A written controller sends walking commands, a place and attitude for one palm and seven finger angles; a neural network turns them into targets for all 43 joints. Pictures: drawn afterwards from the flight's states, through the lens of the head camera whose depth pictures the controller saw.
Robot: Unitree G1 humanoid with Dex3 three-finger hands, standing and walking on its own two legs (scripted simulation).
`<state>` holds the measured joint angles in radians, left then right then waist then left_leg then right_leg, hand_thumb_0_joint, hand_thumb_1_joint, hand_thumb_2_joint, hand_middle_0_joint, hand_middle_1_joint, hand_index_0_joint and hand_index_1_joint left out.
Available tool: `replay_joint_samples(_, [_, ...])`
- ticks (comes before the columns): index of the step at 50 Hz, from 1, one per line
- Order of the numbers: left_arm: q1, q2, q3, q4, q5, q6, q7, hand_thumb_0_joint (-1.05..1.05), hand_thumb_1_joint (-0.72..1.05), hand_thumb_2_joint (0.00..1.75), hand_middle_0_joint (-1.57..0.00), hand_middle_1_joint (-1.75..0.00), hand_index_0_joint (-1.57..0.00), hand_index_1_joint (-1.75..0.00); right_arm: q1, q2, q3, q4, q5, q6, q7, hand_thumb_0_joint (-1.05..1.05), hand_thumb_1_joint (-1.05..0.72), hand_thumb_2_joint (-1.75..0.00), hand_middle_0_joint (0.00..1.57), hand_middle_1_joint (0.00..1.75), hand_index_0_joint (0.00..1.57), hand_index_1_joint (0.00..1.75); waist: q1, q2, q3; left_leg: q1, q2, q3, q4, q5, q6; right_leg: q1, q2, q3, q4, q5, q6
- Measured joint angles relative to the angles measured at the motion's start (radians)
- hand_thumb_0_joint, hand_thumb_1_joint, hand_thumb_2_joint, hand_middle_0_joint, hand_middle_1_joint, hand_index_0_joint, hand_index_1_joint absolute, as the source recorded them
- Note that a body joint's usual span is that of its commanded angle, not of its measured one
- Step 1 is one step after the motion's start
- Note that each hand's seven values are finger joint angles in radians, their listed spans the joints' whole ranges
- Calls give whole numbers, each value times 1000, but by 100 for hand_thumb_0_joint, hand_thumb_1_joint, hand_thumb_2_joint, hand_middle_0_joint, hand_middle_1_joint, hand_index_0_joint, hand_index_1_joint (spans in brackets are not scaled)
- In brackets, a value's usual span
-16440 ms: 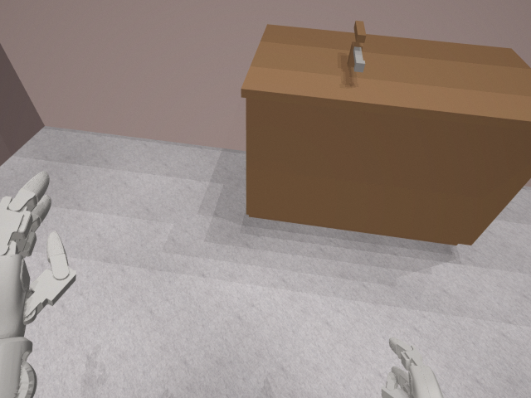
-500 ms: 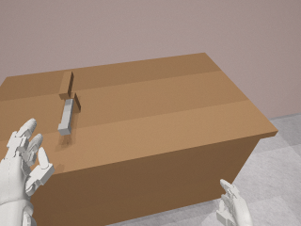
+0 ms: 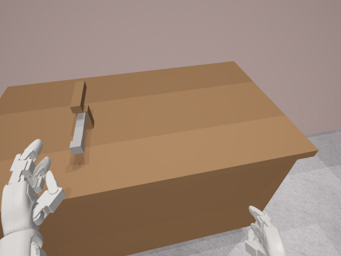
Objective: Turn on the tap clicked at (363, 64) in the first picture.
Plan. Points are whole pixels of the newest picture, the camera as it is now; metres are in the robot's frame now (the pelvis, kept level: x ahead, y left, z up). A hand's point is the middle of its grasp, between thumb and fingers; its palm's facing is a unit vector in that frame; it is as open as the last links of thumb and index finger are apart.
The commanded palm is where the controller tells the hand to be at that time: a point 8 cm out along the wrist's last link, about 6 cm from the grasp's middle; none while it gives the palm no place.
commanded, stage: turn the palm inward beside the body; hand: left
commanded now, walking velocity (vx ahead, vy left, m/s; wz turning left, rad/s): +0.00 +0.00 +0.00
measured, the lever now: (77, 147) +0.35 +0.30 +0.06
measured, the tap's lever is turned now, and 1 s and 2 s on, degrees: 0 0 0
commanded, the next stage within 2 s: reach beside the lever's end, fingers flat in 0.26 s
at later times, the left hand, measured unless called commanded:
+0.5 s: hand (67, 189) +0.19 +0.22 +0.14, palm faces +0.49 -0.86 -0.12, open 7.5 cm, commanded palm +0.15 +0.27 +0.14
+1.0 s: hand (65, 179) +0.22 +0.25 +0.12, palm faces +0.52 -0.84 -0.13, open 7.5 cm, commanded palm +0.18 +0.29 +0.12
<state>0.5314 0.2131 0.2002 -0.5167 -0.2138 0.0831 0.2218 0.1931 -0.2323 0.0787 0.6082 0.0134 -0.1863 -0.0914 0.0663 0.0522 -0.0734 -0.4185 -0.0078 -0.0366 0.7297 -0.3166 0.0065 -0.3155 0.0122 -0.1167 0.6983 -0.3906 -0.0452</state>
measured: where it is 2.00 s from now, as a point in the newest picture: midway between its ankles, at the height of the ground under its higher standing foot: outside the picture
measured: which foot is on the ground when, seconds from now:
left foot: down 0.00-1.00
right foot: down 0.00-1.00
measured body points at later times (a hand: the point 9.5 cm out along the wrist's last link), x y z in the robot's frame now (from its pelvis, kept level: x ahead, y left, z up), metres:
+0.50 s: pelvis +0.00 -0.01 +0.00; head -0.02 -0.03 +0.45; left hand +0.16 +0.26 +0.14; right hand +0.21 -0.23 -0.07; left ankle +0.04 +0.11 -0.72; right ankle -0.01 -0.09 -0.72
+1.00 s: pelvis +0.01 -0.02 +0.00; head +0.00 -0.03 +0.45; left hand +0.19 +0.29 +0.13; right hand +0.19 -0.25 -0.08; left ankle +0.04 +0.11 -0.72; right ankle -0.01 -0.09 -0.72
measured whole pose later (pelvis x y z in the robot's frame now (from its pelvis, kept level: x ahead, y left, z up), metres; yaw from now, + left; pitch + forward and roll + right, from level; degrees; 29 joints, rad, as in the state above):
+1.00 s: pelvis +0.01 -0.02 +0.00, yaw +0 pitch +2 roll -1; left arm 0.37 0.22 0.29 -0.22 -0.22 -0.04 0.19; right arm 0.20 -0.25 0.04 0.65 0.01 -0.18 -0.09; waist 0.05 0.06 -0.06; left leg -0.43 0.01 -0.04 0.71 -0.31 -0.01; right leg -0.33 0.03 -0.12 0.68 -0.39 -0.07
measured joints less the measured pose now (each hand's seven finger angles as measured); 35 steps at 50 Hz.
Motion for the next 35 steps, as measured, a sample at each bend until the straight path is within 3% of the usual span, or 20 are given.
replay_joint_samples(22, [2, -6, 0, 22, -3, -19, -3, 2, 89, 90, -20, -30, -20, -30, 1, -8, -12, -2, -1, 12, 0, 1, -90, -90, 20, 30, 20, 30, 1, 6, -1, 16, 9, -7, -16, -1, -14, 15, 10, -5, -13, -4, -14])
replay_joint_samples(35, [-119, 13, 57, 185, -13, -50, -18, 2, 89, 90, -20, -30, -20, -30, -5, -10, -16, 27, -1, 12, -12, 1, -90, -90, 20, 30, 20, 30, -5, 6, 10, 11, 18, -13, -25, 7, -24, 9, 20, -10, -21, 2, -24])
